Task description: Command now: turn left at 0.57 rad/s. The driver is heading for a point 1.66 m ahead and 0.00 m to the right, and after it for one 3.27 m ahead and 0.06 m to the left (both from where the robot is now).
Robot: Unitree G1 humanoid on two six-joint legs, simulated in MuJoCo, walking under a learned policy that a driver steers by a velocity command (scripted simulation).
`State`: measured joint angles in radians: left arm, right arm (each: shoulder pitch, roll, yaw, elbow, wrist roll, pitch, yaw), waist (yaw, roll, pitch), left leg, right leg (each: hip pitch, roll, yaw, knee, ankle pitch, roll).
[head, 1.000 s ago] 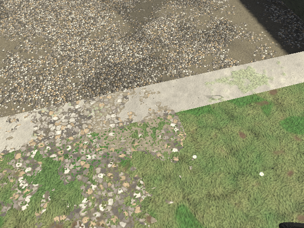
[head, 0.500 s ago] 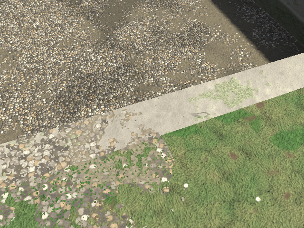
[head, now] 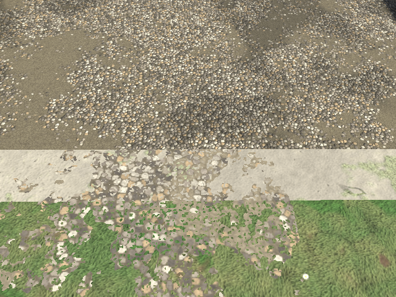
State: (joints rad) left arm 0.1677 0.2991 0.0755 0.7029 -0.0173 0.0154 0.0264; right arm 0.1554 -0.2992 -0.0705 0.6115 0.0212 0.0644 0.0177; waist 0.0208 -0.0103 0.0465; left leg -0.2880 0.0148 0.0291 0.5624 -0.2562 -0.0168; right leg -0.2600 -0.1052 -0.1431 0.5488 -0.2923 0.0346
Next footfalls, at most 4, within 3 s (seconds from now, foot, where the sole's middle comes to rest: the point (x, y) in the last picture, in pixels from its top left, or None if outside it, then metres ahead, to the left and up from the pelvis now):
0.48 right None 0.08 -0.11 -0.77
0.78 left None -0.04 0.13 -0.77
1.98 left None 0.37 0.24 -0.77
2.50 right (188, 232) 0.68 0.06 -0.77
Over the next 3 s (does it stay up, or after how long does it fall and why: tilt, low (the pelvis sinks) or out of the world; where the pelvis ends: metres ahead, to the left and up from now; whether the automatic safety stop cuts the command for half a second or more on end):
stays up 0.59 0.17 0.00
